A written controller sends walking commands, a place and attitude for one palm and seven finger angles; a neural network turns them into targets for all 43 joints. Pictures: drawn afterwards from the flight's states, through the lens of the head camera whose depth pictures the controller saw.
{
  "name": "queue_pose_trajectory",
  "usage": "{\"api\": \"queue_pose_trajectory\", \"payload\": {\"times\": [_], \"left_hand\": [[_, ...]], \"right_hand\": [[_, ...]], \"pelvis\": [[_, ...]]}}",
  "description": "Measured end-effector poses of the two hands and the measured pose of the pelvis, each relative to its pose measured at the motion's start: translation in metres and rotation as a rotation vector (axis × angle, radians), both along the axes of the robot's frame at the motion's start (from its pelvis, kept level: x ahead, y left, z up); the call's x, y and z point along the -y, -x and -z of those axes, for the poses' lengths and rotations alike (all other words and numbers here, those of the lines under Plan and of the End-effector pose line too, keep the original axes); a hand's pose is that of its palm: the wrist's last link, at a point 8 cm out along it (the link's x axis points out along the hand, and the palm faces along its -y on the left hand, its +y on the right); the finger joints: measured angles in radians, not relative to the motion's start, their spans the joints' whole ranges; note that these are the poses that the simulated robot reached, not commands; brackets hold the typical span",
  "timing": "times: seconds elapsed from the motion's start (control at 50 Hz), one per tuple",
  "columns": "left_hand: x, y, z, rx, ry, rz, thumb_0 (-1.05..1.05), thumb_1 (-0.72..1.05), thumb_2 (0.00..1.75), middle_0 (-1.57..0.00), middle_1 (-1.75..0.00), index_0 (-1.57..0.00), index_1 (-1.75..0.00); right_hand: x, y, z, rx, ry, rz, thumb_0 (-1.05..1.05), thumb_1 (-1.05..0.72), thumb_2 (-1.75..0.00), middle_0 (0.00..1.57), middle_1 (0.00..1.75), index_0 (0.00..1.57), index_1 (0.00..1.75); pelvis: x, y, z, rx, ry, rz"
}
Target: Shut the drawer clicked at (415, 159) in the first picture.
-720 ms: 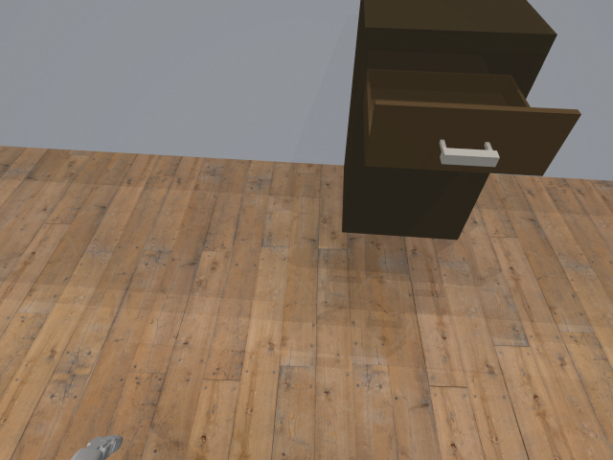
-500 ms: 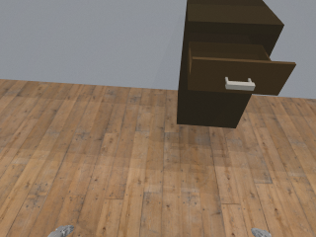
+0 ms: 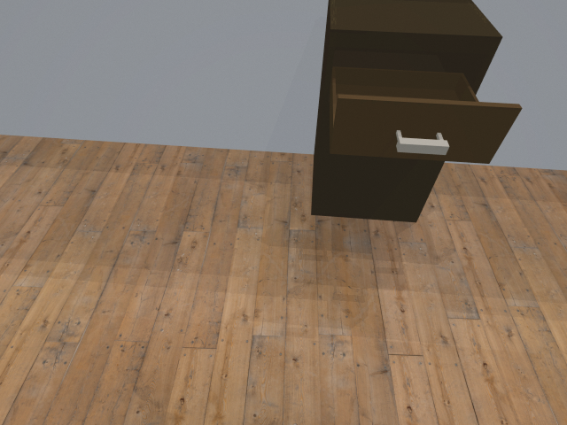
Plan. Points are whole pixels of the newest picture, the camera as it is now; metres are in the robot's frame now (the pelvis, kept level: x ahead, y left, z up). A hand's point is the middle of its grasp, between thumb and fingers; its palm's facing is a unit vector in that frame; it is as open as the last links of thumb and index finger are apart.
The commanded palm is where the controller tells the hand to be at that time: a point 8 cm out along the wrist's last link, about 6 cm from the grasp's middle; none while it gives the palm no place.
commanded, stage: stand and wait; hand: left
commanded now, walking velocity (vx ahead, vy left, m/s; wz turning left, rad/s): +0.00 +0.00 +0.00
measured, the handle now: (420, 140) +0.81 -0.32 -0.07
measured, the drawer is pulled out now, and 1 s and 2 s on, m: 0.30 0.30 0.30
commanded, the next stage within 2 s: look at it before walking up in 0.10 s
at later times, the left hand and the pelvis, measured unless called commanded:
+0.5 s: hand out of the picture +0.08 +0.24 -0.16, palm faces -0.04 -0.94 -0.33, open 7.4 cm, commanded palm none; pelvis +0.00 +0.00 +0.00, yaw +0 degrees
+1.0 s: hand out of the picture +0.07 +0.25 -0.16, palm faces -0.06 -0.94 -0.33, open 7.4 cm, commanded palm none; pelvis +0.00 +0.01 +0.00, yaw -4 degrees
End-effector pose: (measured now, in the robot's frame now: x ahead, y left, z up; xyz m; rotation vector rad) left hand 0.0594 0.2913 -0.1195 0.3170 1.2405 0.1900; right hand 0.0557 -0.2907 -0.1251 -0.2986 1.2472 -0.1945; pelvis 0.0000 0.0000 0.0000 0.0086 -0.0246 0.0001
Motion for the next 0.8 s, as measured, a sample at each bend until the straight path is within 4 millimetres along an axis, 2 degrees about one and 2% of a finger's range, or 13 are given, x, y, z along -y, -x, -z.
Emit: {"api": "queue_pose_trajectory", "payload": {"times": [0.32, 0.8], "left_hand": [[0.003, -0.016, -0.003, 0.050, 0.008, 0.022, 0.00, 0.90, 0.90, -0.20, -0.30, -0.20, -0.30], [-0.003, -0.006, 0.001, 0.010, 0.014, 0.009, 0.00, 0.90, 0.90, -0.20, -0.30, -0.20, -0.30]], "right_hand": [[-0.006, -0.006, -0.002, 0.039, -0.012, 0.001, 0.01, -0.91, -0.89, 0.20, 0.30, 0.20, 0.30], [-0.008, -0.009, -0.006, 0.030, 0.002, 0.005, 0.01, -0.91, -0.89, 0.20, 0.30, 0.20, 0.30]], "pelvis": [[-0.001, 0.003, -0.001, 0.000, -0.001, 0.006], [-0.006, -0.001, -0.002, -0.001, 0.001, 0.009]]}}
